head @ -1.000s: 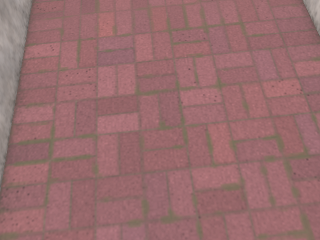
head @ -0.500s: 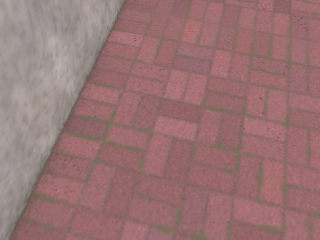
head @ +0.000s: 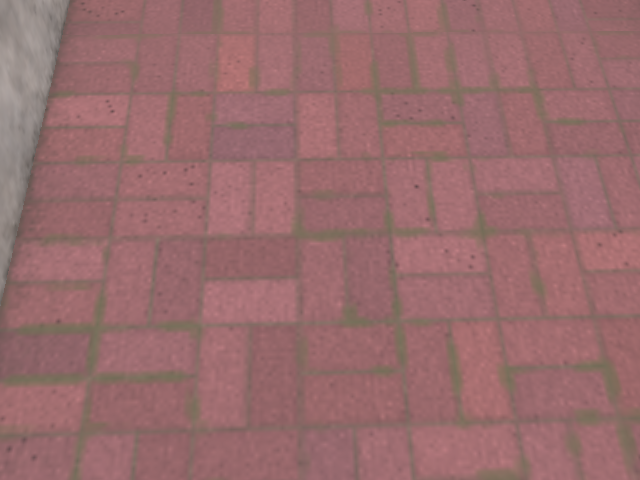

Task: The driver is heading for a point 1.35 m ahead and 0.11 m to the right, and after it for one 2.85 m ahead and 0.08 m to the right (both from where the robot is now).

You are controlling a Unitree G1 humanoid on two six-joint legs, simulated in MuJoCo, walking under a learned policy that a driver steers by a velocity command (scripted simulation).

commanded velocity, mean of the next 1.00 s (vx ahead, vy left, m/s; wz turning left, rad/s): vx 0.31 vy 0.00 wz -0.23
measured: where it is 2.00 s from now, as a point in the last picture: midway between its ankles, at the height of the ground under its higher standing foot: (322, 258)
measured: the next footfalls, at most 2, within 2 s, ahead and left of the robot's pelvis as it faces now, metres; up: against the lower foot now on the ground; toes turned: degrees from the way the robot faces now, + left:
left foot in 0.70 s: +0.35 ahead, +0.09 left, +0.03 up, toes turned -21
right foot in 1.16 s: +0.59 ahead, -0.14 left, +0.07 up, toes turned -7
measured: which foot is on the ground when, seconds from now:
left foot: up 0.00-0.68, down 0.70-1.00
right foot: down 0.00-0.70, up 0.72-1.00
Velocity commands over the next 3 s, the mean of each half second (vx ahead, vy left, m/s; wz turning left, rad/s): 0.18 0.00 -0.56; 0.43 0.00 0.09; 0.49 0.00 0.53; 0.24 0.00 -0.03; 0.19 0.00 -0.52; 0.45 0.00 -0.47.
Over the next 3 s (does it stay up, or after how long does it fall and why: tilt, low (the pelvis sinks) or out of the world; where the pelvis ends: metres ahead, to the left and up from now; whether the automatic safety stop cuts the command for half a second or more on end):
stays up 1.18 -0.05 0.22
